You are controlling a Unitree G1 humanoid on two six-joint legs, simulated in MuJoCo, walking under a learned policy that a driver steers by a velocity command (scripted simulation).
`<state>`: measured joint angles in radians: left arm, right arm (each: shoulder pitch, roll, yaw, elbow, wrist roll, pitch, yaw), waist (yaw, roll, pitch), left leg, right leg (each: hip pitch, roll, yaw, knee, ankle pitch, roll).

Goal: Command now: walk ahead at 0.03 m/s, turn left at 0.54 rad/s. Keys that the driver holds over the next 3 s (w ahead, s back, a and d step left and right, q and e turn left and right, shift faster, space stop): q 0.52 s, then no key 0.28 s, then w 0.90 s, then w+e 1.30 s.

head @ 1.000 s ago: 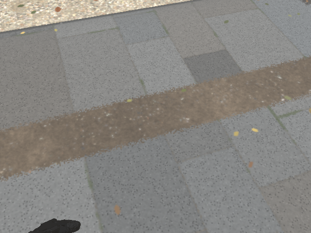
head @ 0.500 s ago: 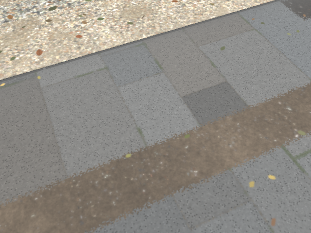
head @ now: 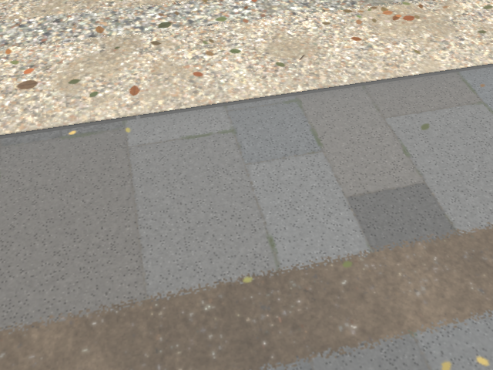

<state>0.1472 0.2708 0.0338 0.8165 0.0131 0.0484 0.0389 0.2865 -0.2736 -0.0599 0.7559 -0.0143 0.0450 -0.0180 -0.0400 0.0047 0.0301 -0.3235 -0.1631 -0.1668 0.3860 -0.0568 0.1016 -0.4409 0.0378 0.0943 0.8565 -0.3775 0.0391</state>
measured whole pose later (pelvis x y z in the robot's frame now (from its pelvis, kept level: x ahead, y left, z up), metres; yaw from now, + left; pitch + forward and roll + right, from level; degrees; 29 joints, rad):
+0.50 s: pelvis +0.00 -0.04 +0.01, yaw +18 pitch +0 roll +2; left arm 0.18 0.25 0.03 0.72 0.03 0.00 0.04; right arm 0.22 -0.32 -0.08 0.75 0.00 0.10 0.03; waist 0.01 0.04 0.06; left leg -0.37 -0.02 -0.04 0.90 -0.46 -0.07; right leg -0.18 -0.02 -0.08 0.43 -0.25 -0.05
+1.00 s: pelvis +0.00 -0.01 +0.01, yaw +24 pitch +0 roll +0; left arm 0.25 0.27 0.05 0.77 0.03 0.03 -0.01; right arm 0.25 -0.22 -0.03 0.76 -0.02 -0.01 -0.01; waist -0.01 -0.01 -0.01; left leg -0.08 -0.06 -0.03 0.29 -0.21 0.07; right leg -0.32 -0.02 -0.03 0.73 -0.42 0.00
